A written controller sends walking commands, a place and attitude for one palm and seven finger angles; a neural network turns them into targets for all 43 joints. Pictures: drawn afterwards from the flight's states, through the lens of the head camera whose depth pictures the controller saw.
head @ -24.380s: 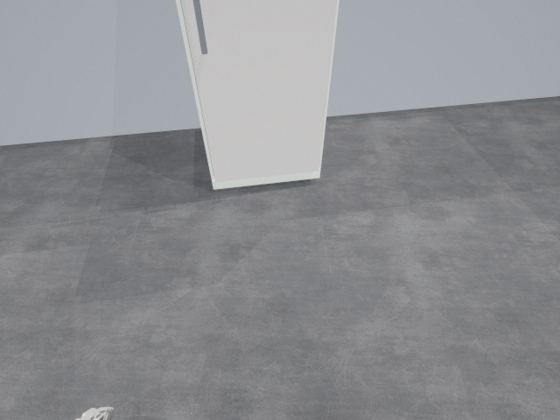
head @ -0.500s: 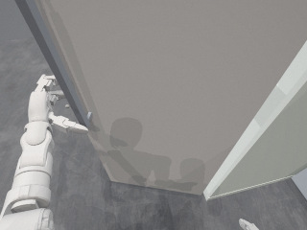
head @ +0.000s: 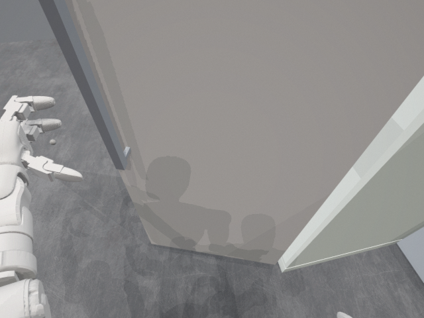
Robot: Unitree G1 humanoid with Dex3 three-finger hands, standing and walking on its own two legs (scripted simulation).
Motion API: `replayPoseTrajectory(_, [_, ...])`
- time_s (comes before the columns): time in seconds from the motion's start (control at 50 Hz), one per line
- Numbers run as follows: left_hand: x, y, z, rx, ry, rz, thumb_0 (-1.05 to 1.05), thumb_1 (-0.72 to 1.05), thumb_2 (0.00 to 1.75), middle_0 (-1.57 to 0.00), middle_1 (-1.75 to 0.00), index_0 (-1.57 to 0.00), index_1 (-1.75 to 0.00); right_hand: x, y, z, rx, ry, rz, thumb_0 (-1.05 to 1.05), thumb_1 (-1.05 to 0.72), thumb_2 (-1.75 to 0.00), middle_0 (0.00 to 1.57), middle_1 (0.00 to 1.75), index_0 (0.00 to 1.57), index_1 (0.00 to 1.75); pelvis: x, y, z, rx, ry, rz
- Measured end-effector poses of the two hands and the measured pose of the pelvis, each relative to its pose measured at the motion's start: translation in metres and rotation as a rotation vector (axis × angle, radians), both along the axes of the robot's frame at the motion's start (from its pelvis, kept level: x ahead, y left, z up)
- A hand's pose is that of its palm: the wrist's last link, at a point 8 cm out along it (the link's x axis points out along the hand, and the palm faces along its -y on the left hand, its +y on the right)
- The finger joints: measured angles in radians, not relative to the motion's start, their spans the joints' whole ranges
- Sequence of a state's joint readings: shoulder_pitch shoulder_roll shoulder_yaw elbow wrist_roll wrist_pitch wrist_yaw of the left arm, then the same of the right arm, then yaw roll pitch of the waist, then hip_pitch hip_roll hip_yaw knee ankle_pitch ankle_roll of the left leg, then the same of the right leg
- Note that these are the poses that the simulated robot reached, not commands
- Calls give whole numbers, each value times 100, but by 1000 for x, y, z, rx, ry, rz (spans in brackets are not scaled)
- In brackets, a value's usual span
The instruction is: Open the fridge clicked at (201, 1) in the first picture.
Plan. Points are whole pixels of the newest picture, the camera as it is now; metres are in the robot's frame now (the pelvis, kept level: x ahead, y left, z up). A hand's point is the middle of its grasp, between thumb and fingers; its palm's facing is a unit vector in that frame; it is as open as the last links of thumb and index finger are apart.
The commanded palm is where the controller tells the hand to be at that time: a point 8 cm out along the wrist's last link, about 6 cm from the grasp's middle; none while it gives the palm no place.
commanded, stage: slip the hand off the handle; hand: left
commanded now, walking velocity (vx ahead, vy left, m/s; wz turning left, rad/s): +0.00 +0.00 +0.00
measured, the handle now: (96, 86) +0.44 +0.22 +0.20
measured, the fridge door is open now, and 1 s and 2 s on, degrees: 68 68 68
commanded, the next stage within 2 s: draw the hand back to the body in 0.68 s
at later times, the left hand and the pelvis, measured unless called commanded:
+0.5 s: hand (39, 182) +0.30 +0.29 +0.12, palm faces +0.27 -0.94 -0.21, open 14.7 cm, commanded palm +0.26 +0.33 +0.13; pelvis -0.01 +0.00 +0.00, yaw +1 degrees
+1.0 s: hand (32, 202) +0.26 +0.27 +0.14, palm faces +0.13 -0.99 -0.04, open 14.7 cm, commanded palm +0.21 +0.32 +0.14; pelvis -0.01 -0.01 +0.01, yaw +2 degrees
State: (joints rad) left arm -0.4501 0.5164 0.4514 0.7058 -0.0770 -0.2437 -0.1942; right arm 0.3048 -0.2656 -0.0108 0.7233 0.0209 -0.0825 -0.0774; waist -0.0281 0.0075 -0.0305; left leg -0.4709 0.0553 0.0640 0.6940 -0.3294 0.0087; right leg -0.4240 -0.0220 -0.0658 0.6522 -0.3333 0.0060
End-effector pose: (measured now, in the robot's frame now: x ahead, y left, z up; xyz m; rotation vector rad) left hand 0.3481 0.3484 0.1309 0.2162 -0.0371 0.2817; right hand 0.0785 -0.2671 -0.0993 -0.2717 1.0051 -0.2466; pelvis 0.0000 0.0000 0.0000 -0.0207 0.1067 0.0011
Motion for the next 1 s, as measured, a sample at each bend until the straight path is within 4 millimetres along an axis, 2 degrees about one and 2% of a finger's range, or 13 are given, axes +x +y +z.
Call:
replayPoseTrajectory(0.06, [-4,4,2,10,-11,-10,-1,-55,20,-25,-115,-25,-115,-7,-1,0,-4,10,-8,1,-91,-90,20,30,20,30,-2,1,-1,-4,3,-1])
replayPoseTrajectory(0.12, [-10,0,3,19,-27,-39,-1,-55,20,-25,-115,-25,-115,-11,0,0,-1,10,-13,1,-91,-90,20,30,20,30,-3,4,-1,-6,2,-2])
replayPoseTrajectory(0.22, [-25,-5,-4,0,-22,-50,-1,-55,20,-25,-115,-25,-115,-7,5,0,9,-22,-15,1,-91,-90,20,30,20,30,-4,6,-2,-4,-10,-5])
replayPoseTrajectory(0.32, [-47,-6,-8,9,-22,-25,-1,-55,20,-25,-115,-25,-115,9,12,4,17,-86,13,1,-91,-90,20,30,20,30,-5,6,-2,-4,-28,-3])
replayPoseTrajectory(0.58, [-94,-13,-3,14,-21,-11,-1,-55,20,-25,-116,-25,-115,69,29,19,42,-261,131,1,-91,-90,20,30,20,30,-10,-1,1,0,-71,22])
replayPoseTrajectory(0.68, [-110,-13,-3,12,-14,2,-1,-55,20,-25,-116,-25,-115,82,28,25,43,-302,156,1,-91,-90,20,30,20,30,-11,-6,1,4,-81,25])
replayPoseTrajectory(0.78, [-126,-16,-1,21,-23,2,-1,-55,20,-25,-116,-25,-115,87,24,26,38,-319,170,1,-91,-90,20,30,20,30,-10,-10,1,6,-91,29])
replayPoseTrajectory(0.82, [-129,-15,-1,16,-25,10,-1,-55,20,-25,-116,-25,-115,86,22,24,33,-314,173,1,-91,-90,20,30,20,30,-10,-12,1,6,-94,33])
replayPoseTrajectory(0.9, [-127,-18,-4,-188,-23,-69,-1,-55,20,-25,-116,-25,-115,84,17,25,23,-311,149,1,-91,-90,20,30,20,30,-10,-14,4,5,-121,43])
replayPoseTrajectory(1.0, [-119,-25,9,-177,27,-151,-1,-55,20,-25,-115,-25,-115,85,13,35,23,-378,124,2,-91,-90,20,30,20,30,-8,-15,7,10,-137,32])
